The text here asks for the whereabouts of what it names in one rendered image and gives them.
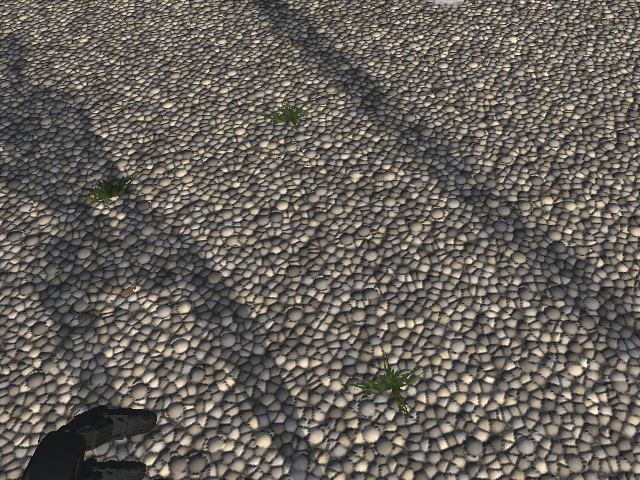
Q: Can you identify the robot left hand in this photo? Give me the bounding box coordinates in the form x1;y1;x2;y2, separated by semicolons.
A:
15;405;168;480

